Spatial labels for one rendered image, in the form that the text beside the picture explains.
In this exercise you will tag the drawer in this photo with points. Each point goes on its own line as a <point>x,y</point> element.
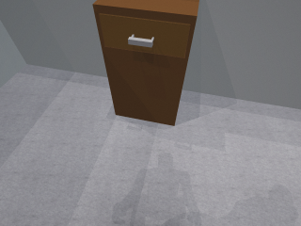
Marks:
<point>170,38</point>

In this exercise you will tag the handle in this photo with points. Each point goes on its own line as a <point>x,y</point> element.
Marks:
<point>140,42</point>

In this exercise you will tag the cabinet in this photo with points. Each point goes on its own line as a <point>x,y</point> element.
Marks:
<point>147,86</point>

